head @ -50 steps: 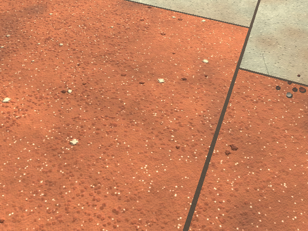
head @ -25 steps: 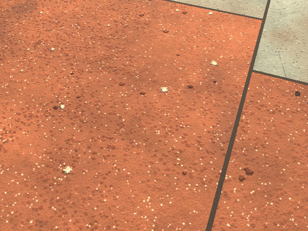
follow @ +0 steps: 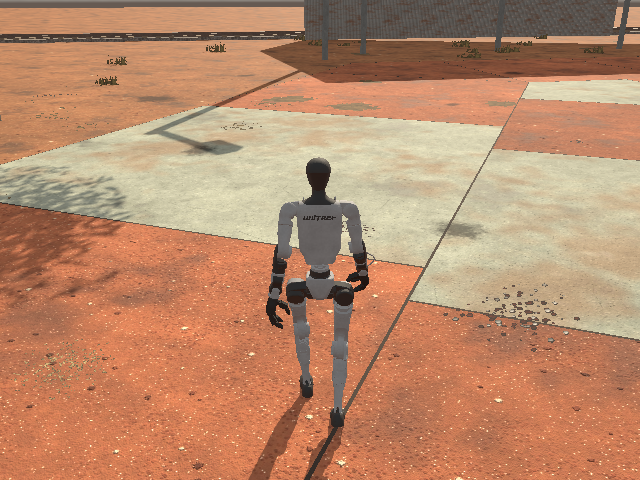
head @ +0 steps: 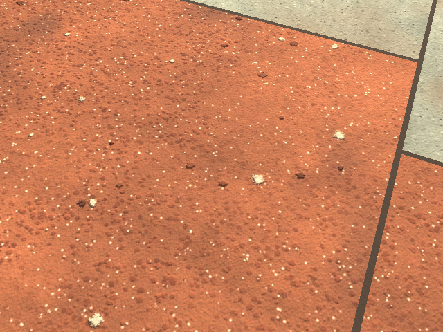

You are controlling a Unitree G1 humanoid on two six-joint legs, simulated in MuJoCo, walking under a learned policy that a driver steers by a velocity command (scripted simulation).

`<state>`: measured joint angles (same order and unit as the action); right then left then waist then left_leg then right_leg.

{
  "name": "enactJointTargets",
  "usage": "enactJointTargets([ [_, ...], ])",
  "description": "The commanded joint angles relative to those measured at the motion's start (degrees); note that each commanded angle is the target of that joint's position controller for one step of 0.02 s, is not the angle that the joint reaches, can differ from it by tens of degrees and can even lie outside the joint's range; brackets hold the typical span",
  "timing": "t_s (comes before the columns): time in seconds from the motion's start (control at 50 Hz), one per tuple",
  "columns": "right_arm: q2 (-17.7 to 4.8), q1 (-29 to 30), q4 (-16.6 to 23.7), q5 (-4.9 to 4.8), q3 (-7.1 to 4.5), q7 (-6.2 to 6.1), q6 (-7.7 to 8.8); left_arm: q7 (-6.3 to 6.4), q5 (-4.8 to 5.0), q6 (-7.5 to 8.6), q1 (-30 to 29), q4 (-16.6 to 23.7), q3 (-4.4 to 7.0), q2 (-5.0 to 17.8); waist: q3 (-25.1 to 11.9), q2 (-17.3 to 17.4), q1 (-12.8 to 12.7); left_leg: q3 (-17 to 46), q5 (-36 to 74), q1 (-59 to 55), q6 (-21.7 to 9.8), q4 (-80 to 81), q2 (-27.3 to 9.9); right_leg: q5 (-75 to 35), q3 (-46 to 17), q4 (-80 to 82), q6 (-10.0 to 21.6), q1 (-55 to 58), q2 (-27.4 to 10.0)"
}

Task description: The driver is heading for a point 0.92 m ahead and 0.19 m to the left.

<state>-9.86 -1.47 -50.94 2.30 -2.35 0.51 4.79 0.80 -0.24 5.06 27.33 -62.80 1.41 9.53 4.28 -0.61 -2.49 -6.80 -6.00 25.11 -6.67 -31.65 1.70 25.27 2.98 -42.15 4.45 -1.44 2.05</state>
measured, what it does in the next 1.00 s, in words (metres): walks ahead, turning left: right foot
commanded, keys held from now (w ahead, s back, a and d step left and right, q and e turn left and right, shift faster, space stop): w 0.28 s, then w+q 0.72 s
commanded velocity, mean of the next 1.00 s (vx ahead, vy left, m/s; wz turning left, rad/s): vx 0.50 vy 0.00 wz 0.30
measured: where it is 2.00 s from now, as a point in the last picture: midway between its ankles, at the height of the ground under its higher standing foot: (174, 201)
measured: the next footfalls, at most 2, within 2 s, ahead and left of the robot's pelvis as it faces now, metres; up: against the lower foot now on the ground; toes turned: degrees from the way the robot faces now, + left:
right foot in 0.50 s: +0.45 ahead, -0.11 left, +0.00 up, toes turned +2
left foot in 1.06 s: +0.66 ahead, +0.14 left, +0.00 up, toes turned +29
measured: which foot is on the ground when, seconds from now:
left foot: down 0.00-0.50, up 0.52-1.00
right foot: up 0.00-0.48, down 0.50-1.00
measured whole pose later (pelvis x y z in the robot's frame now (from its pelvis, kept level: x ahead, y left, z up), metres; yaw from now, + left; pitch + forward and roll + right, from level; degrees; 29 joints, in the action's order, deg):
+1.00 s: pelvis +0.52 +0.01 +0.01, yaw +21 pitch +1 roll -1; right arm -11.2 -1.4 -46.5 2.3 -2.8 3.8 0.2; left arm 1.4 -1.3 5.4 24.6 -56.9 2.8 10.7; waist 3.5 1.1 -3.0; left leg -7.2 -6.7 31.9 -6.9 -37.5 -2.4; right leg 21.8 19.2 -16.0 -0.2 5.5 -0.9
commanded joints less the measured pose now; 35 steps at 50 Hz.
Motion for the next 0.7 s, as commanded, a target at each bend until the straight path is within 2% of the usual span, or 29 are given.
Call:
enactJointTargets([
  [0.02,-12.23,-19.55,-4.01,-1.44,-3.84,0.05,-0.92,-0.2,0.0,0.31,1.34,4.56,1.89,7.17,-13.09,4.46,6.23,38.31,-10.27,-35.91,-12.38,16.1,-23.63,-0.89,-6.21,-36.3,1.62,-34.02,-1.72],
  [0.04,-8.33,-15.11,-3.26,-1.7,-2.79,0.32,-0.57,-0.49,-0.5,0.6,-3.12,5.87,1.77,6.4,-6.4,1.88,5.27,31.24,-8.78,-27.29,-10.5,18.7,-21.31,-5.28,-6.05,-33.31,1.52,-34.22,-3.71],
  [0.06,-5.89,-13.11,-3.37,-1.38,-2.05,0.29,-0.14,-0.67,-0.67,0.46,-4.65,6.06,1.81,5.19,-2.86,0.81,3.36,25.84,-5.49,-21.35,-8.06,20.72,-18.36,-7.79,-5.78,-29.49,1.4,-32.19,-5.56],
  [0.08,-4.09,-13.61,-4.34,-1.44,-1.42,-0.04,0.29,-0.93,-1.58,-0.23,-4.49,6.18,1.89,4.59,-1.6,1.85,1.84,21.78,-1.54,-17.47,-6.39,21.75,-16.12,-8.83,-5.66,-26.49,0.83,-29.66,-6.65],
  [0.1,-3.33,-14.63,-5.15,-1.41,-1.06,-0.27,0.68,-1.33,-1.95,-1.0,-3.2,5.68,1.72,3.26,-1.73,2.43,0.81,18.74,1.01,-15.64,-5.45,22.42,-14.59,-9.47,-5.27,-24.85,0.25,-27.47,-6.99],
  [0.14,-4.86,-18.06,-6.54,-1.54,-1.19,-0.47,1.5,-1.89,-2.11,-1.92,-4.12,6.28,1.83,2.86,-1.72,2.97,0.19,15.78,7.35,-15.26,-5.57,22.95,-13.62,-10.72,-3.91,-22.79,-0.7,-28.06,-7.1],
  [0.18,-6.51,-20.06,-7.09,-1.61,-1.39,-0.5,1.71,-2.19,-2.09,-2.51,-8.83,8.1,1.92,3.37,-0.41,3.3,0.46,13.58,8.45,-15.74,-5.52,24.34,-12.86,-14.3,-2.75,-19.46,-1.69,-31.98,-7.99],
  [0.24,-6.23,-23.22,-7.57,-1.64,-0.98,-0.44,1.54,-2.43,-1.68,-2.67,-17.33,11.15,1.81,4.01,1.27,3.75,2.29,11.3,12.04,-17.96,-4.82,25.23,-11.54,-20.29,-1.13,-11.19,-2.88,-36.33,-8.53],
  [0.28,-6.11,-25.07,-7.89,-1.64,-0.74,-0.47,1.52,-2.53,-1.29,-2.52,-21.96,12.73,1.4,3.49,1.6,4.0,3.47,9.76,15.12,-19.3,-4.11,25.01,-10.8,-23.35,0.13,-4.26,-3.21,-35.61,-7.74],
  [0.32,-6.17,-28.01,-8.67,-1.68,-0.6,-0.65,1.49,-2.5,-1.13,-2.37,-26.2,14.21,1.09,3.24,1.79,4.27,4.93,10.46,17.72,-21.62,-4.06,24.21,-11.03,-25.15,0.97,0.95,-3.27,-34.84,-6.65],
  [0.38,-7.14,-30.15,-9.18,-1.31,-0.73,-1.09,1.1,-2.33,-0.99,-1.93,-30.16,15.99,1.07,4.02,1.8,4.6,6.02,12.5,21.02,-27.3,-5.14,21.3,-12.52,-24.09,0.74,5.66,-2.88,-35.44,-5.35],
  [0.42,-8.11,-29.55,-8.97,-0.94,-1.04,-1.46,0.86,-2.23,-0.85,-1.33,-30.97,17.06,1.27,4.99,1.62,4.87,5.42,14.06,24.24,-29.89,-5.28,18.77,-13.75,-21.04,0.06,8.12,-2.1,-34.14,-4.7],
  [0.44,-8.59,-28.45,-8.69,-0.79,-1.23,-1.59,0.76,-2.11,-0.74,-0.93,-29.62,17.04,1.44,5.53,1.12,5.08,4.32,14.27,27.0,-30.01,-4.74,16.88,-13.91,-19.03,-0.08,9.75,-1.53,-31.22,-4.04],
  [0.46,-9.14,-26.97,-8.3,-0.75,-1.44,-1.61,0.72,-1.83,-0.69,-0.5,-26.17,16.26,1.81,6.3,-0.3,5.37,2.52,14.02,32.11,-29.2,-3.83,13.41,-13.46,-16.85,0.17,11.58,-0.85,-25.57,-2.71],
  [0.48,-9.61,-25.81,-8.03,-0.94,-1.64,-1.45,0.66,-1.36,-0.81,0.02,-19.56,14.29,2.42,7.36,-3.62,4.79,-0.32,13.24,35.98,-27.86,-2.9,6.25,-11.92,-16.8,0.94,14.63,0.03,-16.81,-1.03],
  [0.5,-8.97,-24.85,-7.41,-1.45,-1.53,-1.19,0.67,-0.69,-1.64,0.77,-10.21,11.67,3.37,9.56,-9.33,2.53,-4.1,11.25,30.4,-21.7,-1.76,-4.99,-8.92,-19.23,-1.01,16.6,1.54,-2.99,-3.33],
  [0.52,-5.25,-25.7,-4.65,-2.98,-0.65,-0.89,0.75,0.17,-3.4,1.2,-1.85,11.43,4.77,15.22,-18.32,-4.76,-5.81,8.22,9.48,-7.77,-0.02,-23.11,-3.75,-12.97,-17.93,17.94,4.81,13.16,-18.71],
  [0.54,-2.39,-31.51,-4.06,-4.18,-0.48,-1.27,0.18,-0.43,-3.3,0.39,-2.72,12.0,5.54,18.47,-23.53,-14.17,-2.5,6.84,-25.64,6.58,0.73,-37.24,3.12,-12.56,-38.71,24.16,10.0,20.15,-29.78],
  [0.56,-7.26,-28.23,-4.65,-2.5,-1.78,-1.49,-0.65,-0.66,-2.0,-0.43,-7.58,12.89,4.58,13.29,-17.29,-5.54,-0.78,10.44,-21.2,9.52,0.06,-41.48,-1.27,-6.04,-36.14,25.73,8.66,13.03,-26.82],
  [0.58,-6.63,-24.2,-3.93,-1.96,-1.91,-1.02,-0.76,-0.76,-1.47,-0.28,-12.3,13.55,3.37,8.92,-8.95,-1.86,0.39,10.55,-16.02,9.99,0.25,-40.02,-3.38,-6.15,-27.09,27.77,6.89,4.09,-24.29],
  [0.6,-5.01,-22.37,-3.51,-1.75,-1.8,-0.62,-0.93,-0.82,-1.52,0.05,-14.5,13.61,2.87,7.09,-5.33,-1.57,1.48,10.29,-12.91,8.63,0.51,-37.74,-5.17,-9.49,-20.38,30.02,5.21,-1.67,-21.6],
  [0.64,-4.23,-22.26,-3.18,-0.53,-2.13,0.34,-2.39,-0.24,-1.12,0.72,-13.83,12.37,2.36,5.36,-2.97,-4.18,3.51,9.56,-10.77,6.11,1.45,-35.55,-6.68,-15.74,-11.65,32.08,3.11,-7.21,-18.24],
  [0.7,-3.21,-19.07,-1.35,-0.39,-2.19,1.28,-3.87,-0.12,-0.42,2.12,-10.13,10.86,2.57,6.09,-2.63,-3.96,4.22,8.47,-6.65,8.99,2.15,-34.85,-7.24,-23.72,-5.33,33.32,3.21,-6.91,-17.76],
])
